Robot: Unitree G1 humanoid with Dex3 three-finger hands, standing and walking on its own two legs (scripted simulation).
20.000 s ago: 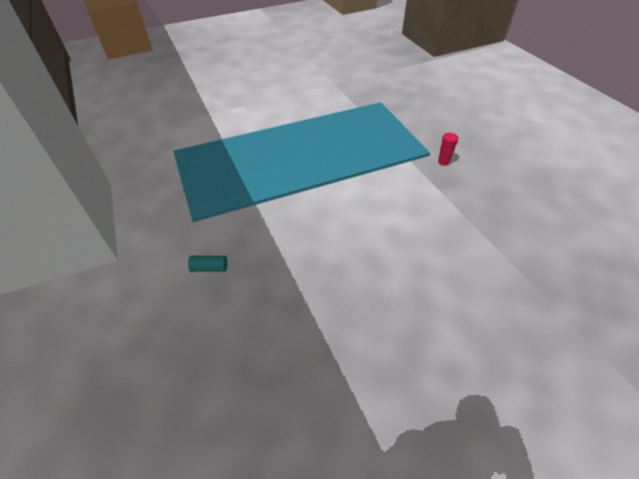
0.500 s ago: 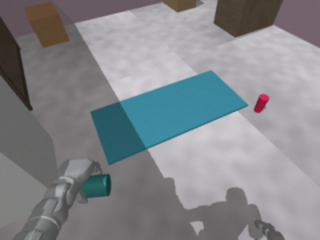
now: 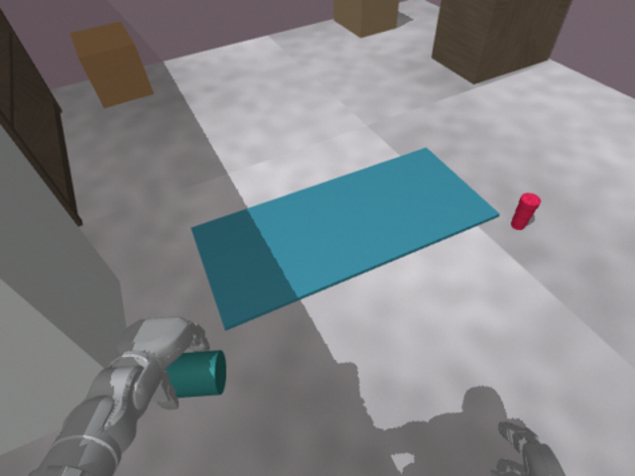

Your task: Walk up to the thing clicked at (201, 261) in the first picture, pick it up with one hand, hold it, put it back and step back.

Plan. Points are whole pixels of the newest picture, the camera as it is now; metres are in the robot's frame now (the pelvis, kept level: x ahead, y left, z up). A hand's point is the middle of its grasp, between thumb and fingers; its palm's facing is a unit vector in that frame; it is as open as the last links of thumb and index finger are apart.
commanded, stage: hold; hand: left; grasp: from above
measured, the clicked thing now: (175, 375) +0.29 +0.23 -0.09
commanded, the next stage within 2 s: crouch in 0.86 s
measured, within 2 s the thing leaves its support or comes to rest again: neither
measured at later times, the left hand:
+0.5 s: hand (164, 376) +0.27 +0.22 -0.04, palm faces -0.49 -0.03 -0.87, open 8.8 cm
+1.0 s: hand (165, 373) +0.28 +0.22 -0.04, palm faces -0.50 -0.03 -0.87, open 8.9 cm
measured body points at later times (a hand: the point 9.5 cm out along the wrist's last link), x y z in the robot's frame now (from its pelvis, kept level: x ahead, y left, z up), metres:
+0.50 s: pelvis -0.01 +0.00 +0.00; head +0.00 -0.02 +0.45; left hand +0.29 +0.22 +0.01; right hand +0.14 -0.25 -0.11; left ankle +0.02 +0.13 -0.73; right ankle +0.02 -0.14 -0.73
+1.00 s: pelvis +0.00 +0.00 +0.01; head +0.01 -0.02 +0.45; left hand +0.30 +0.22 +0.01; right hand +0.15 -0.26 -0.11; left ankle +0.02 +0.13 -0.73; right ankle +0.02 -0.14 -0.73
